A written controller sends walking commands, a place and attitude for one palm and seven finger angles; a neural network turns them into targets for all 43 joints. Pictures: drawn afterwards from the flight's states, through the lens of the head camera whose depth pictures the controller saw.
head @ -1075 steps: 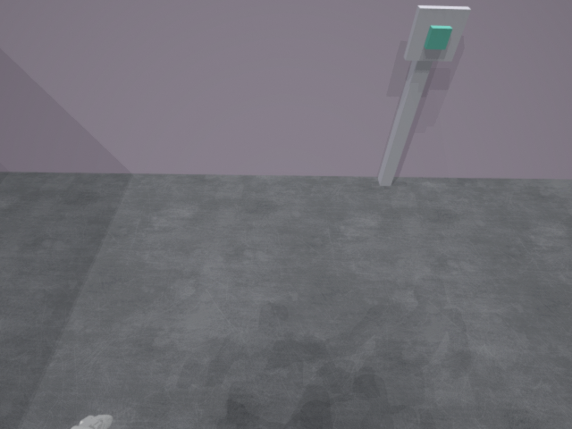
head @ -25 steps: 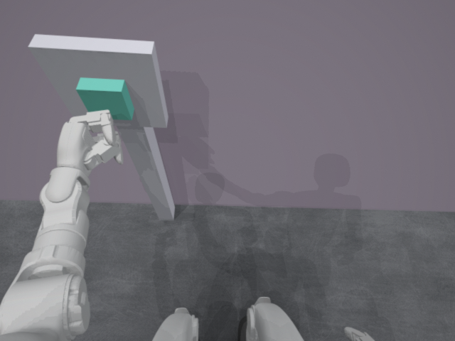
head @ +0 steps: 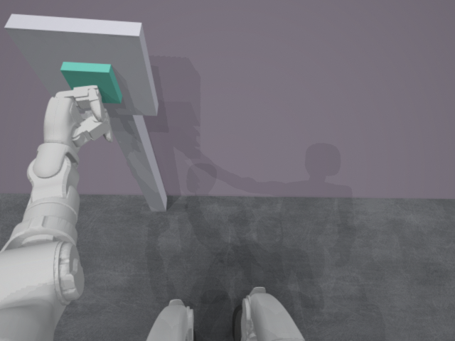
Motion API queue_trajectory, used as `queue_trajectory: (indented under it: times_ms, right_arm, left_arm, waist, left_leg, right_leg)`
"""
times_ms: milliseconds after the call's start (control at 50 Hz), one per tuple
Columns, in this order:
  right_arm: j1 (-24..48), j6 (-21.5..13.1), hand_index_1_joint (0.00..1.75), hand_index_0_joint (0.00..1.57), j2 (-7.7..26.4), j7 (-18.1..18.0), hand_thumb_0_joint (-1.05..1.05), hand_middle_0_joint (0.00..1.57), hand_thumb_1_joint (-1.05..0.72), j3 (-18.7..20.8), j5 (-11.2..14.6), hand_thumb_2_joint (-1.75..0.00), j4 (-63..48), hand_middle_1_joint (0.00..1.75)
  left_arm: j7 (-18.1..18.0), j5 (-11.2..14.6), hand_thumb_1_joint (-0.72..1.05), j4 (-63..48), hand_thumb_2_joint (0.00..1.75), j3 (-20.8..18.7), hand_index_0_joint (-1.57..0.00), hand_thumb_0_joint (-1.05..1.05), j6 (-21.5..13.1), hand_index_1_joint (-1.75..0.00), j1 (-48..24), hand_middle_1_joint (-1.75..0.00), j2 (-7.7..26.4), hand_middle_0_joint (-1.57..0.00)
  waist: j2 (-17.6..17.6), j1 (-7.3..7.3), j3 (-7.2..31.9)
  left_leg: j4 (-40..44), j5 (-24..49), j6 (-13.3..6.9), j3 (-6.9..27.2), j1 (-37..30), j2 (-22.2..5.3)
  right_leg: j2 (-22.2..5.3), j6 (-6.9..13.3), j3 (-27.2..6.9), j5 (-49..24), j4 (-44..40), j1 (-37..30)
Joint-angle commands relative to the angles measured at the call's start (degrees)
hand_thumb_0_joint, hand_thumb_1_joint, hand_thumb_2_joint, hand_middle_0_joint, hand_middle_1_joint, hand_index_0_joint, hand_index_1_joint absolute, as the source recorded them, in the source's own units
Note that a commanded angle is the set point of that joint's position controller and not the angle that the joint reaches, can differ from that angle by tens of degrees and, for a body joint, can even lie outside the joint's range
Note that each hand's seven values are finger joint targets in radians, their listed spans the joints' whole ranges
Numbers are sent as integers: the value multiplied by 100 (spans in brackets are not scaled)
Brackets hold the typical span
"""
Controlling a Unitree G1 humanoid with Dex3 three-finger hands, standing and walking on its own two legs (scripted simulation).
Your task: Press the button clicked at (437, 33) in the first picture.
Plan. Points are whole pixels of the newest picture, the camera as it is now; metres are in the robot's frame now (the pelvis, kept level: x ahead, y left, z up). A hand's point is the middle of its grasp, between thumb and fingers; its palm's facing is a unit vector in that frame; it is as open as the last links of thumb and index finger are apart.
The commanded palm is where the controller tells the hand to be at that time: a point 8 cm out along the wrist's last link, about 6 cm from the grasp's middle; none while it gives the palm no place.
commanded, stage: press the button with the knuckle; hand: left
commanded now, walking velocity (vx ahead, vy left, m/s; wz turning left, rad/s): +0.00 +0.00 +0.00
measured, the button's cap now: (94, 80) +0.54 +0.21 +0.08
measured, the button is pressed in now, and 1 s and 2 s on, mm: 8 0 0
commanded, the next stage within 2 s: hold the button down briefly in 0.20 s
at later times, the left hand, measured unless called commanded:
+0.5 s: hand (101, 118) +0.48 +0.20 +0.05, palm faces -0.05 -1.00 -0.05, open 2.8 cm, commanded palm +0.50 +0.23 +0.06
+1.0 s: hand (98, 127) +0.47 +0.20 +0.05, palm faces -0.04 -1.00 -0.02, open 2.7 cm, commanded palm +0.45 +0.25 +0.06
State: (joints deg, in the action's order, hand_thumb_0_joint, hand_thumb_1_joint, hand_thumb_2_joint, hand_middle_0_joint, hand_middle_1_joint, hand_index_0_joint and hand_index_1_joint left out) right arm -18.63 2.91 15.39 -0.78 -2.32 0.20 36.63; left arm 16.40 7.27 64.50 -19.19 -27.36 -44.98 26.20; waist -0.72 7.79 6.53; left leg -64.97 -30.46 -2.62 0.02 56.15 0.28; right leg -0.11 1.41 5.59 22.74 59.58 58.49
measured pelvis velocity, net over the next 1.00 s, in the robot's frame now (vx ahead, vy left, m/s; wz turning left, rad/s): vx -0.03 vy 0.01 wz -0.02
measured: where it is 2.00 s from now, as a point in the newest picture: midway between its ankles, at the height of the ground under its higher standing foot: outside the picture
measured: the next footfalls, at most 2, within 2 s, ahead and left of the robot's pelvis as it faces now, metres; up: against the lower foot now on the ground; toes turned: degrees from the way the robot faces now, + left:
none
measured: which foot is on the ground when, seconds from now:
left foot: down 0.00-1.00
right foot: down 0.00-1.00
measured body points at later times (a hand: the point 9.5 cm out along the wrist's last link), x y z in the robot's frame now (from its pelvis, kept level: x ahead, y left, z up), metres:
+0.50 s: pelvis -0.03 +0.00 -0.02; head +0.11 +0.04 +0.41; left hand +0.48 +0.25 +0.05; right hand +0.00 -0.27 -0.12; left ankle +0.00 +0.09 -0.65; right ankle +0.05 -0.11 -0.65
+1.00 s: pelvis -0.03 +0.01 -0.01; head +0.11 +0.04 +0.42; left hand +0.46 +0.26 +0.05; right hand +0.00 -0.25 -0.11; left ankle +0.00 +0.09 -0.65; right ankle +0.05 -0.11 -0.65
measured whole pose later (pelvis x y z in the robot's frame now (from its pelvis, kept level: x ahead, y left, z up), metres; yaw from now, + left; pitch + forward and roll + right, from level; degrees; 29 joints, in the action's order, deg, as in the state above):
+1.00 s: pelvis -0.03 +0.01 -0.01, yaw -1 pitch +22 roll -3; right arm -21.4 1.2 16.0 -0.3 -3.8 0.2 34.7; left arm 17.0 6.5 63.4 -21.3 -24.5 -46.8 28.7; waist -0.6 9.6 6.6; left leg -67.7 -29.2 -3.8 -0.9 60.9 0.2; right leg 0.0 0.5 4.7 20.3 60.8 62.8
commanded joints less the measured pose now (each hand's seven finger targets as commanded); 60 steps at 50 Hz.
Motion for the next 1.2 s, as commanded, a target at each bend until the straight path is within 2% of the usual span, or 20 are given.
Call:
queue_trajectory:
  times_ms: [0,60,100,160,220,280,380,440,560,600,660,700,740,820,860,1000,1080,1120,1160,1180]
  right_arm:
    - [-842,-163,30,20,1095,-97,0,20,-90,331,-41,-90,-332,30]
    - [-856,-167,30,20,1101,-95,0,20,-90,311,-39,-90,-348,30]
    - [-858,-178,30,20,1111,-92,0,20,-90,304,-33,-90,-328,30]
    - [-911,-211,30,20,1162,-118,0,20,-90,284,-39,-90,-322,30]
    - [-929,-260,30,20,1175,-133,0,20,-90,265,-45,-90,-287,30]
    - [-971,-320,30,20,1215,-156,0,20,-90,227,-47,-90,-287,30]
    - [-1023,-396,30,20,1230,-156,0,20,-90,200,-55,-90,-310,30]
    - [-1011,-430,30,20,1250,-144,0,20,-90,194,-47,-90,-312,30]
    - [-1044,-524,30,20,1287,-151,0,20,-90,164,-53,-90,-335,30]
    - [-1070,-539,30,20,1291,-132,0,20,-90,171,-60,-90,-349,30]
    - [-1062,-525,30,20,1298,-115,0,20,-90,168,-57,-90,-396,30]
    - [-1067,-511,30,20,1297,-87,0,20,-90,189,-60,-90,-439,30]
    - [-1036,-486,30,20,1279,-75,0,20,-90,201,-56,-90,-456,30]
    - [-990,-424,30,20,1243,-43,0,20,-90,234,-40,-90,-531,30]
    - [-978,-381,30,20,1249,-48,0,20,-90,251,-23,-90,-572,30]
    - [-855,-270,30,20,1159,-44,0,20,-90,317,5,-90,-650,30]
    - [-769,-216,30,20,1097,-4,0,20,-90,385,15,-90,-790,30]
    - [-694,-173,30,20,1036,16,0,20,-90,405,40,-90,-809,30]
    - [-645,-134,30,20,1018,10,0,20,-90,439,86,-90,-857,30]
    - [-608,-137,30,20,992,8,0,20,-90,444,95,-90,-875,30]
  left_arm:
    - [-107,89,90,-1149,90,-350,-130,0,-328,-150,-3207,-150,1609,-130]
    - [-68,72,90,-1073,90,-334,-130,0,-300,-150,-3327,-150,1655,-130]
    - [-67,94,90,-993,90,-166,-130,0,-267,-150,-3581,-150,1473,-130]
    - [-130,76,90,-877,90,-313,-130,0,-198,-150,-3782,-150,1741,-130]
    - [-163,18,90,-890,90,-165,-130,0,-175,-150,-4165,-150,1703,-130]
    - [-192,33,90,-809,90,-160,-130,0,-121,-150,-4354,-150,1764,-130]
    - [-202,5,90,-696,90,-284,-130,0,-44,-150,-4439,-150,1979,-130]
    - [-207,-13,90,-642,90,-124,-130,0,-2,-150,-4513,-150,1822,-130]
    - [-282,-66,90,-656,90,-199,-130,0,42,-150,-4653,-150,2018,-130]
    - [-281,-75,90,-703,90,-225,-130,0,26,-150,-4638,-150,2025,-130]
    - [-238,-48,90,-629,90,-388,-130,0,61,-150,-4371,-150,2147,-130]
    - [-206,-90,90,-711,90,-466,-130,0,28,-150,-4124,-150,2178,-130]
    - [-201,-57,90,-794,90,-435,-130,0,28,-150,-3997,-150,2079,-130]
    - [-162,-23,90,-1055,90,-405,-130,0,-8,-150,-3513,-150,1892,-130]
    - [-144,47,90,-1180,90,-560,-130,0,-21,-150,-3163,-150,1982,-130]
    - [-113,163,90,-1573,90,-401,-130,0,-86,-150,-2271,-150,1504,-130]
    - [-79,271,90,-2181,90,-272,-130,0,-187,-150,-1355,-150,1181,-130]
    - [-38,348,90,-2463,90,-33,-130,0,-151,-150,-1049,-150,853,-130]
    - [-33,429,90,-2620,90,16,-130,0,-67,-150,-562,-150,714,-130]
    - [-47,462,90,-2725,90,82,-130,0,-45,-150,-426,-150,589,-130]
  waist:
    - [-691,358,2597]
    - [-731,395,2633]
    - [-751,534,2494]
    - [-663,576,2455]
    - [-924,694,2493]
    - [-811,776,2466]
    - [-908,742,2567]
    - [-941,804,2485]
    - [-934,814,2494]
    - [-1029,782,2671]
    - [-789,685,2516]
    - [-1023,540,2692]
    - [-804,561,2575]
    - [-912,405,2637]
    - [-707,280,2602]
    - [-639,109,2447]
    - [-654,-95,2761]
    - [-748,-107,2655]
    - [-466,-149,2526]
    - [-522,-153,2443]
  left_leg:
    - [865,1498,110,458,-1205,-58]
    - [828,1495,117,472,-1184,-65]
    - [824,1350,116,532,-1203,-87]
    - [778,1037,82,508,-903,-64]
    - [755,977,101,582,-1027,-70]
    - [726,746,64,598,-822,-67]
    - [700,574,61,596,-664,-51]
    - [730,254,65,641,-633,-52]
    - [761,-31,49,676,-501,-57]
    - [749,50,58,686,-597,-55]
    - [767,-3,52,649,-373,-50]
    - [818,111,82,664,-596,-53]
    - [834,85,60,649,-545,-64]
    - [945,324,100,645,-834,-85]
    - [1004,427,102,614,-813,-88]
    - [1137,958,146,545,-1208,-110]
    - [1165,1893,222,508,-1760,-141]
    - [1183,2352,278,479,-1956,-169]
    - [1210,2562,275,444,-1932,-185]
    - [1204,2714,271,435,-1959,-188]
  right_leg:
    - [132,7,-484,-677,-622,-1338]
    - [139,4,-471,-652,-599,-1268]
    - [148,-7,-432,-505,-589,-997]
    - [142,-22,-472,-315,-604,-1018]
    - [136,-17,-429,-253,-536,-727]
    - [139,-22,-430,-113,-511,-657]
    - [140,-8,-446,6,-491,-705]
    - [136,-21,-437,193,-493,-501]
    - [127,-25,-440,342,-468,-472]
    - [124,-16,-438,306,-448,-474]
    - [128,-12,-455,362,-480,-645]
    - [128,20,-424,306,-444,-626]
    - [129,-3,-440,306,-492,-688]
    - [133,13,-391,158,-491,-744]
    - [134,14,-391,106,-532,-969]
    - [140,26,-332,-223,-599,-1116]
    - [165,65,-294,-767,-623,-1435]
    - [161,52,-262,-1012,-653,-1449]
    - [167,31,-258,-1186,-693,-1596]
    - [155,31,-256,-1273,-694,-1564]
